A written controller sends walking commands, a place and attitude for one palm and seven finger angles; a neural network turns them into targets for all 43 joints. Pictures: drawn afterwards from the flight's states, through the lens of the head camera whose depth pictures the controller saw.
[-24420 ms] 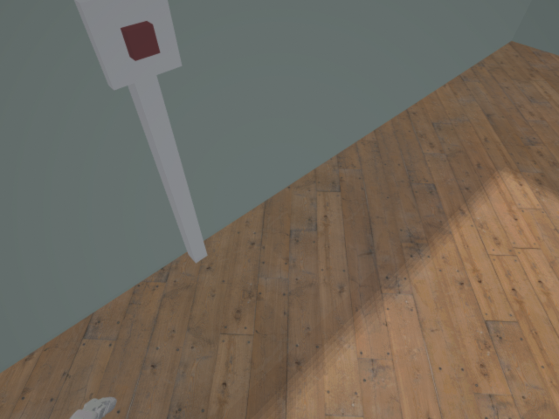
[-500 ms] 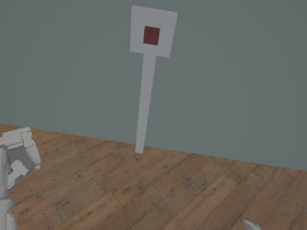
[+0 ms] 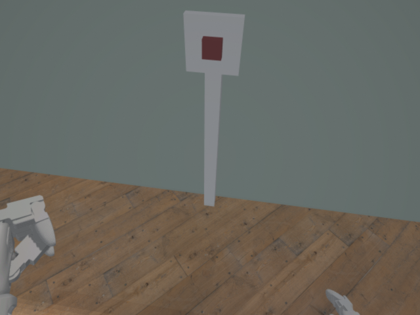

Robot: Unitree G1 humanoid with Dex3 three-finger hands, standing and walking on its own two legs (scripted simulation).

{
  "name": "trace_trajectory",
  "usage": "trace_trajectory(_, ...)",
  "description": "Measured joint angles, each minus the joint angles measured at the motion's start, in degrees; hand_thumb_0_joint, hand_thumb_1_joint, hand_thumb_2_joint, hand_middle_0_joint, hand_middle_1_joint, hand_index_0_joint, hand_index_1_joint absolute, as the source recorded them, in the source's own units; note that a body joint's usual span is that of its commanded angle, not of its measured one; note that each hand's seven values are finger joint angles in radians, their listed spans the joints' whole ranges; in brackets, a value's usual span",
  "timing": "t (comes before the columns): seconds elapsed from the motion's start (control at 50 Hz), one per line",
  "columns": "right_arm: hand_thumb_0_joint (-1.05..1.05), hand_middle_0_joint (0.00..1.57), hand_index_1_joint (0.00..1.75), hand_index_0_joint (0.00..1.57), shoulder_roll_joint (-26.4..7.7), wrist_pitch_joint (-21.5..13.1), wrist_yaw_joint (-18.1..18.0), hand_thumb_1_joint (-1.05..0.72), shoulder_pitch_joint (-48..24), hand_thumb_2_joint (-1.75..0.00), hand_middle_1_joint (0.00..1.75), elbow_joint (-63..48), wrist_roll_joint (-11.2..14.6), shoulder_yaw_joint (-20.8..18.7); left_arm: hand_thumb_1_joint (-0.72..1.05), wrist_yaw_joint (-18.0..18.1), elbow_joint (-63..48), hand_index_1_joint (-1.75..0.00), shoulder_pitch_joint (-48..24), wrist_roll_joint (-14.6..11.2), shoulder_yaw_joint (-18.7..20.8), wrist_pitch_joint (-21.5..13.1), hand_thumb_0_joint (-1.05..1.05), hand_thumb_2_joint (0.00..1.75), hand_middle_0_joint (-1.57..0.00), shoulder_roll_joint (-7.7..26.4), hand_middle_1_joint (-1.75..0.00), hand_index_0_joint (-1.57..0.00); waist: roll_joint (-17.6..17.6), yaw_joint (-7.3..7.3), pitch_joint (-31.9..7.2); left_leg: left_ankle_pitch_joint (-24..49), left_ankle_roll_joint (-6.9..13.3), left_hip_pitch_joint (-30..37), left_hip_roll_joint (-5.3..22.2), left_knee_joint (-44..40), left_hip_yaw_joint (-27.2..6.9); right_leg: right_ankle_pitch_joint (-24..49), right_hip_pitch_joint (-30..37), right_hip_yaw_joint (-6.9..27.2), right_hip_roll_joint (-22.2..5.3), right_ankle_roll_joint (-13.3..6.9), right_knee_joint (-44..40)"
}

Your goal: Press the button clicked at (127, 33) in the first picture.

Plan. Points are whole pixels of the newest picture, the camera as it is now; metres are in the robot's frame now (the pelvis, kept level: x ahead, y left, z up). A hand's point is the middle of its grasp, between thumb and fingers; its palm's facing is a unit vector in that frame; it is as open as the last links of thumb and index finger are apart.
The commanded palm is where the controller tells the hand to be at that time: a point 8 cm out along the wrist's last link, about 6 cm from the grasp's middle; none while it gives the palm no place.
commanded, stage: stop stepping back and stand still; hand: left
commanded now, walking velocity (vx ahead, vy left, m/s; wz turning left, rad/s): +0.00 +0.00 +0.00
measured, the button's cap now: (212, 48) +0.83 +0.07 +0.16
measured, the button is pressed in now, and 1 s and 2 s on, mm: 0 0 0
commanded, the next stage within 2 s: let the arm hang, fingers relaxed in 0.30 s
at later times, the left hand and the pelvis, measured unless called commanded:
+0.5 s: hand (70, 256) +0.20 +0.27 +0.04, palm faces +0.16 -0.84 -0.51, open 3.0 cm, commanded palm none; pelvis +0.00 +0.02 -0.01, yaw +1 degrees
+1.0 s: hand out of the picture -0.04 +0.23 -0.16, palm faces +0.03 -0.96 -0.26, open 5.7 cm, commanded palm none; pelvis -0.02 +0.03 +0.00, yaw +1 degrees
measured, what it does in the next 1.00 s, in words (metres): steps on the spot: left foot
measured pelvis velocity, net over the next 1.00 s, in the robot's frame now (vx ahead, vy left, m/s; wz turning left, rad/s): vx -0.02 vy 0.03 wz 0.02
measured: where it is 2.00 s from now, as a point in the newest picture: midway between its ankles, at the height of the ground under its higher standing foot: outside the picture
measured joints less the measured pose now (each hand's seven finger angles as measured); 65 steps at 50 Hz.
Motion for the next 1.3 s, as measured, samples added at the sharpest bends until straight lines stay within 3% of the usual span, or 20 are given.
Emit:
trace_trajectory(0.04,0.01,0.20,0.30,0.20,-1.02,-1.29,-0.57,-0.90,0.06,-0.90,0.30,-1.46,-0.07,-0.46,0.89,0.36,-2.79,-1.50,-0.92,0.15,-0.35,-1.31,0.02,0.90,-1.31,0.87,-1.50,-1.31,0.66,-0.45,0.49,2.17,0.36,4.82,0.58,-9.72,-0.58,-1.13,-0.19,-0.83,0.60,0.44,1.58)
trace_trajectory(0.06,0.01,0.20,0.30,0.20,-1.01,-1.68,-0.77,-0.90,-0.57,-0.90,0.30,-1.76,-0.04,-0.85,0.89,0.51,-3.48,-1.50,-1.84,0.15,0.07,-2.09,0.02,0.90,-1.31,1.78,-1.50,-1.31,0.47,-0.81,1.01,3.10,-1.05,5.41,0.51,-10.99,-0.80,-1.97,-0.63,-0.92,0.41,0.70,3.00)
trace_trajectory(0.1,0.01,0.20,0.30,0.20,-0.17,-1.65,-0.63,-0.91,-2.02,-0.90,0.30,-2.55,0.50,-1.04,0.89,0.72,-3.23,-1.50,-3.49,0.13,1.78,-3.17,0.02,0.90,-1.31,3.91,-1.50,-1.31,-0.67,-0.98,1.97,3.14,-2.16,5.64,-0.11,-10.41,0.04,-2.64,-1.01,0.51,-0.09,1.35,4.42)
trace_trajectory(0.16,0.01,0.20,0.30,0.20,1.34,-1.75,0.17,-0.91,-3.38,-0.90,0.30,-4.20,1.14,-0.27,0.89,0.24,-0.83,-1.50,-3.68,-0.16,4.49,-3.67,0.01,0.90,-1.30,6.16,-1.50,-1.31,-0.06,-2.37,2.14,3.00,-2.34,5.82,0.11,-10.75,0.19,-2.30,-0.47,1.03,0.38,1.03,3.13)
trace_trajectory(0.24,0.01,0.20,0.30,0.20,2.73,-1.38,1.70,-0.91,-4.00,-0.90,0.30,-5.49,1.78,0.94,0.89,-0.58,0.77,-1.50,-1.11,-0.87,4.98,-3.14,0.01,0.90,-1.30,6.14,-1.50,-1.31,2.16,-3.44,2.33,3.14,-2.59,5.24,1.29,-11.14,-0.21,-0.67,0.24,0.64,1.69,0.78,-0.11)
trace_trajectory(0.32,0.01,0.20,0.30,0.20,3.11,-0.47,2.24,-0.90,-3.45,-0.90,0.30,-5.14,1.67,1.53,0.89,-1.23,-0.72,-1.50,2.18,-1.20,2.66,-2.45,0.01,0.90,-1.30,4.77,-1.50,-1.31,2.13,-3.21,2.83,3.25,-2.46,5.28,0.94,-11.71,-0.15,-0.58,0.28,0.68,1.38,0.91,-0.59)
trace_trajectory(0.4,0.01,0.20,0.30,0.20,3.02,0.18,1.68,-0.90,-2.51,-0.90,0.30,-4.53,1.44,1.68,0.89,-1.30,-2.05,-1.50,3.84,-1.18,1.80,-2.08,0.01,0.90,-1.30,4.54,-1.50,-1.31,1.61,-1.95,3.23,3.91,-2.09,6.32,0.37,-13.23,0.25,-0.31,0.86,1.02,0.84,1.45,-1.27)
trace_trajectory(0.44,0.01,0.20,0.30,0.20,0.89,-1.18,3.90,-0.90,-3.03,-0.90,0.30,-1.61,1.43,0.95,0.89,-3.65,6.30,-1.50,-1.22,0.50,-1.58,-2.03,0.01,0.90,-1.30,5.71,-1.49,-1.31,3.10,-1.05,2.37,3.78,-1.71,4.03,-0.06,-11.41,-0.41,-0.36,-1.00,0.40,0.34,1.71,0.42)
trace_trajectory(0.48,0.01,0.20,0.30,0.20,-2.01,0.49,5.39,-0.90,-4.90,-0.90,0.30,1.61,1.12,0.57,0.89,-6.22,20.76,-1.49,-8.08,1.55,-6.46,2.76,0.00,0.90,-1.29,5.15,-1.48,-1.30,5.19,-0.40,1.43,2.93,-1.26,1.74,-0.67,-8.88,-0.46,-1.63,-3.10,0.42,-0.40,2.07,2.83)
trace_trajectory(0.54,0.01,0.20,0.30,0.20,-4.29,3.17,5.82,-0.90,-7.33,-0.90,0.30,4.73,0.43,0.29,0.90,-8.28,43.50,-1.44,-15.42,2.54,-11.81,9.82,0.00,0.90,-1.24,2.02,-1.44,-1.25,7.24,-1.32,1.30,2.19,-0.72,0.06,-1.16,-6.64,-0.22,-2.44,-5.08,0.73,-1.05,2.56,5.64)
trace_trajectory(0.64,0.01,0.20,0.30,0.20,-3.17,5.32,5.56,-0.91,-6.19,-0.90,0.30,7.58,-0.28,0.71,0.91,-9.31,66.70,-1.32,-19.06,2.65,-17.09,13.57,0.01,0.90,-1.11,-1.99,-1.31,-1.12,3.20,-3.11,3.61,3.17,-0.82,1.29,-1.81,-7.56,0.00,-2.60,-4.70,0.96,-1.71,2.12,6.62)
trace_trajectory(0.72,0.01,0.20,0.30,0.20,-1.51,6.53,5.24,-0.91,-3.40,-0.90,0.30,11.78,-0.51,1.30,0.91,-7.87,77.60,-1.18,-19.44,2.84,-18.47,13.99,0.01,0.90,-0.98,-4.21,-1.19,-0.99,0.20,-2.98,4.98,4.50,-1.11,2.83,-1.19,-9.67,-0.81,-0.80,-2.46,0.10,-0.91,2.12,3.41)
trace_trajectory(0.86,0.01,0.20,0.30,0.20,0.87,7.65,4.52,-0.91,0.55,-0.90,0.30,18.74,-0.32,1.25,0.91,-8.44,88.52,-0.92,-18.71,1.39,-17.45,12.69,0.01,0.90,-0.73,-3.36,-0.93,-0.74,0.81,-1.76,5.44,7.01,-1.30,4.77,-0.51,-13.63,-1.81,2.94,0.97,-1.03,0.18,1.77,-3.26)
trace_trajectory(1.08,0.00,0.20,0.30,0.20,3.67,6.89,4.16,-0.91,1.81,-0.90,0.30,23.53,-0.12,0.76,0.91,-8.19,96.04,-0.49,-19.02,1.26,-16.83,12.02,0.01,0.90,-0.36,-4.31,-0.49,-0.36,3.53,-2.10,4.70,8.62,-0.62,7.05,-1.21,-17.12,-0.29,4.24,2.05,0.38,-0.48,2.37,-5.25)
trace_trajectory(1.3,0.00,0.20,0.30,0.20,5.32,6.22,3.78,-0.91,1.48,-0.90,0.30,25.54,-0.08,0.62,0.91,-7.84,96.38,-0.32,-22.09,1.22,-16.86,11.12,0.00,0.90,-0.21,-7.18,-0.32,-0.22,2.71,-2.56,4.40,8.65,-0.62,7.86,-1.45,-18.16,0.30,3.84,2.10,0.98,-0.73,2.55,-5.11)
